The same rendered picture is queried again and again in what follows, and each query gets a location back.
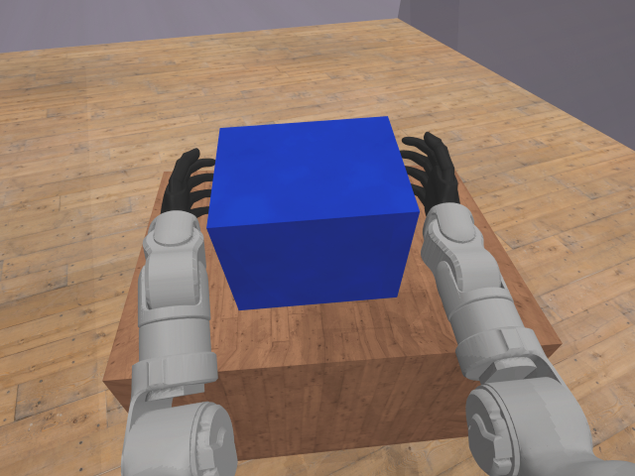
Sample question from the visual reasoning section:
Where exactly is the robot left hand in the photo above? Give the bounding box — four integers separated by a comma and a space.
161, 148, 215, 218

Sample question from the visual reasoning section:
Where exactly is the robot right hand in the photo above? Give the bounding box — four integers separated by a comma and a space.
400, 132, 460, 216

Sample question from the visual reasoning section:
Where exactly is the robot left upper arm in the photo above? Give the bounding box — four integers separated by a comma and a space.
123, 402, 238, 476

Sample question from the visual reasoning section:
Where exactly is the pedestal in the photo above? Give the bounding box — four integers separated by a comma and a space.
102, 166, 563, 461

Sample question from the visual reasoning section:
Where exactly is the robot right upper arm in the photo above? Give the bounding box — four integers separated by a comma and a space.
465, 377, 635, 476

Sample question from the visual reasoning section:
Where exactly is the carton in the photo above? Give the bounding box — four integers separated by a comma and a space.
206, 116, 420, 310

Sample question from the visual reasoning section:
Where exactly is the robot left forearm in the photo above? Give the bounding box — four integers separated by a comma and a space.
121, 210, 218, 476

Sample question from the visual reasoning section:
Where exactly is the robot right forearm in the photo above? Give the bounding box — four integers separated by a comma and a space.
421, 202, 593, 448

